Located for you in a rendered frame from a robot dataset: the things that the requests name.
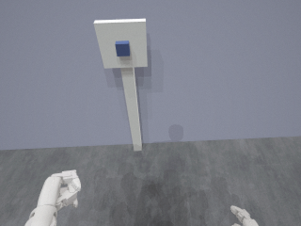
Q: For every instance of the right robot hand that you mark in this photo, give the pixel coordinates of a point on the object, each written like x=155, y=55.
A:
x=243, y=216

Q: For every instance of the robot left forearm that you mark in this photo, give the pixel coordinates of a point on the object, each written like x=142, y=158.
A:
x=44, y=215

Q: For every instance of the button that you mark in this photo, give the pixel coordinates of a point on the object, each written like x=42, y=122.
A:
x=122, y=48

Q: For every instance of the left robot hand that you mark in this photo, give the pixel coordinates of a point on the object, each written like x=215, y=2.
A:
x=53, y=194

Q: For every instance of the panel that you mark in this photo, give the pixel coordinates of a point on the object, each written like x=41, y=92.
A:
x=135, y=31

